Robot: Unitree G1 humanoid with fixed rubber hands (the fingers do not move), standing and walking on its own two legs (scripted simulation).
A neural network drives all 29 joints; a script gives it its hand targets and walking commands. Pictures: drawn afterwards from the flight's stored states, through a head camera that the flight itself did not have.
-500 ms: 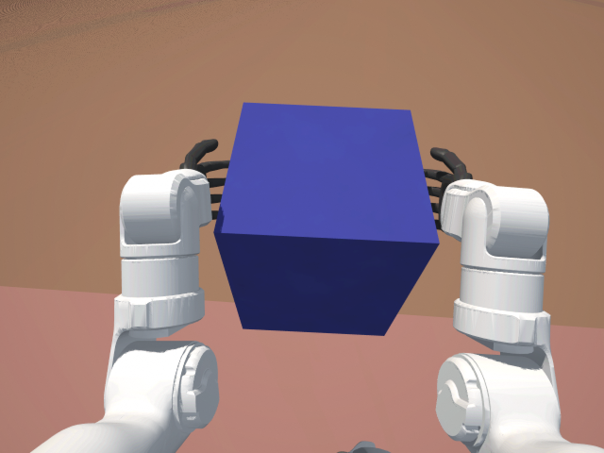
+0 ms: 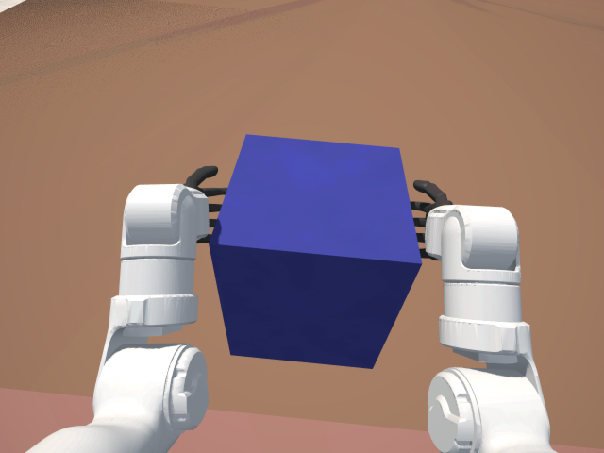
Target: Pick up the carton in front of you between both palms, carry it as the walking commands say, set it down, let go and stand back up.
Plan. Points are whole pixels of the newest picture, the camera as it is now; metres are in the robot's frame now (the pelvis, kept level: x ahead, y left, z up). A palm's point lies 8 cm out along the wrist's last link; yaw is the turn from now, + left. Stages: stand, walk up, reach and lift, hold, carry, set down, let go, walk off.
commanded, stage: carry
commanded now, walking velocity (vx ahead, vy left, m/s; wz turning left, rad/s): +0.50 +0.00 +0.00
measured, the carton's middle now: (311, 255) +0.38 -0.01 +0.07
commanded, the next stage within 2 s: none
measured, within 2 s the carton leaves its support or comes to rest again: neither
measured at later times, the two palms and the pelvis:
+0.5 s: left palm (212, 66) +0.67 +0.16 +0.21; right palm (385, 54) +0.71 -0.14 +0.22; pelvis +0.31 -0.03 +0.06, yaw +1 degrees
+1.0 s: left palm (251, 4) +1.04 +0.12 +0.20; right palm (377, 7) +1.03 -0.18 +0.20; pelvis +0.67 -0.01 +0.06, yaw +0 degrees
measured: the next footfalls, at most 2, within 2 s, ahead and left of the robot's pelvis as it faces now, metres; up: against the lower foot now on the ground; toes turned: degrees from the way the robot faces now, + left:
right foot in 0.24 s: +0.35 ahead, -0.12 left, +0.04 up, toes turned -6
left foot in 0.60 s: +0.57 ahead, +0.08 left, +0.05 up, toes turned +7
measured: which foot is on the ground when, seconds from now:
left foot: down 0.00-0.24, up 0.26-0.58, down 0.60-1.00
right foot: up 0.00-0.22, down 0.24-0.64, up 0.66-1.00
